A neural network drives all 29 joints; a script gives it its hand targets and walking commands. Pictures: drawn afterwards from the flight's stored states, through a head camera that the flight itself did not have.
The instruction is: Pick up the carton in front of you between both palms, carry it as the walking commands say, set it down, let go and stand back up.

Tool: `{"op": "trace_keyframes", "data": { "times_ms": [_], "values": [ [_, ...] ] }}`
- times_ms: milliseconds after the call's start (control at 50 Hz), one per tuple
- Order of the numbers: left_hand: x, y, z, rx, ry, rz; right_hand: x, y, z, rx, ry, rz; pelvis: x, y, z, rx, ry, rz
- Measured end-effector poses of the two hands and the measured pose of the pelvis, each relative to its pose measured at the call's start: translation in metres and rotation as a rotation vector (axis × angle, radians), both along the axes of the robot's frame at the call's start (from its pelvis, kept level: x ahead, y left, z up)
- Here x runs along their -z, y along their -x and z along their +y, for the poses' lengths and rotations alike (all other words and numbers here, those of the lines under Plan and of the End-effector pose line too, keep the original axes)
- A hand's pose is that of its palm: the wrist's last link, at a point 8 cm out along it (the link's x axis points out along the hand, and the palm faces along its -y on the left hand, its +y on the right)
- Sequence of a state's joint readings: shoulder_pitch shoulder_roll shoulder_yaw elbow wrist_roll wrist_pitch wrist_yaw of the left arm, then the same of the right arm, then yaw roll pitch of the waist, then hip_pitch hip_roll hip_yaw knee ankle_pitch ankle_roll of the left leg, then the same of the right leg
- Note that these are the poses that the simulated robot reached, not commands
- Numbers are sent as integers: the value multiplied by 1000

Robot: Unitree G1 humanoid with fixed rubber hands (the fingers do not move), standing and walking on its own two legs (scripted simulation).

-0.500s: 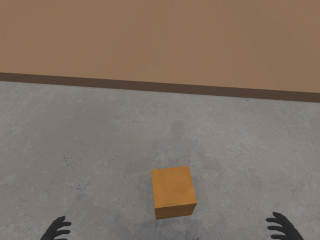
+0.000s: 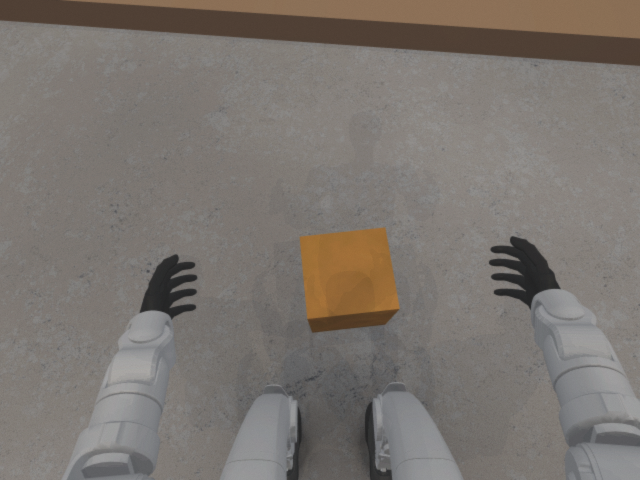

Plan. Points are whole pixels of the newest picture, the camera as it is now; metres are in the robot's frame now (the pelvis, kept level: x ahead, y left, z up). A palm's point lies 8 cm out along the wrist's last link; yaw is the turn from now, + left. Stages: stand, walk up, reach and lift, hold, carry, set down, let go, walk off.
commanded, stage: reach and lift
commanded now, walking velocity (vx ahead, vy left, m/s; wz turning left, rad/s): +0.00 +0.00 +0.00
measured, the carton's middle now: (345, 284) +0.47 -0.03 -0.58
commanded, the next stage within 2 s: none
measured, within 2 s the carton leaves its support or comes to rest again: neither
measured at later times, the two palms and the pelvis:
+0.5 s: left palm (236, 226) +0.46 +0.16 -0.16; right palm (471, 199) +0.50 -0.22 -0.15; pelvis -0.05 -0.01 -0.06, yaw +0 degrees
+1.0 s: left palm (259, 271) +0.45 +0.16 -0.39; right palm (437, 258) +0.47 -0.23 -0.39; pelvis -0.06 +0.01 -0.23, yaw +2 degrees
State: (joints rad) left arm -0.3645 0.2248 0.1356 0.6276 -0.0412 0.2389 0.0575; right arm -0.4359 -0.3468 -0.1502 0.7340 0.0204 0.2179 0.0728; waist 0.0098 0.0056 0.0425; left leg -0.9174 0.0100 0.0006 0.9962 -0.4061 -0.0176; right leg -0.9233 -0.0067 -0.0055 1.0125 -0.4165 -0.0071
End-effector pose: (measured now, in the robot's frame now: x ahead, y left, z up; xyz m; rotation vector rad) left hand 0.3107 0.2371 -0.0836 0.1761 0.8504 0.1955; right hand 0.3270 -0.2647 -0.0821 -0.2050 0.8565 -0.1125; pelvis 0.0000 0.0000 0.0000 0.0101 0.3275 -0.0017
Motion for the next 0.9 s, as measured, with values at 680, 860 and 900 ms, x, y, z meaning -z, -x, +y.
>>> {"op": "trace_keyframes", "data": {
  "times_ms": [680,860,900],
  "values": [
    [134,-150,-77,-73,107,-185,133,-168,45,-13,-138,-174,85,32,-12,8,-36,531],
    [238,-145,-77,-45,114,-165,241,-147,39,34,-113,-152,164,39,-2,5,-33,590],
    [260,-144,-77,-40,113,-166,263,-145,37,36,-108,-157,185,45,1,5,-34,580]
  ]
}}
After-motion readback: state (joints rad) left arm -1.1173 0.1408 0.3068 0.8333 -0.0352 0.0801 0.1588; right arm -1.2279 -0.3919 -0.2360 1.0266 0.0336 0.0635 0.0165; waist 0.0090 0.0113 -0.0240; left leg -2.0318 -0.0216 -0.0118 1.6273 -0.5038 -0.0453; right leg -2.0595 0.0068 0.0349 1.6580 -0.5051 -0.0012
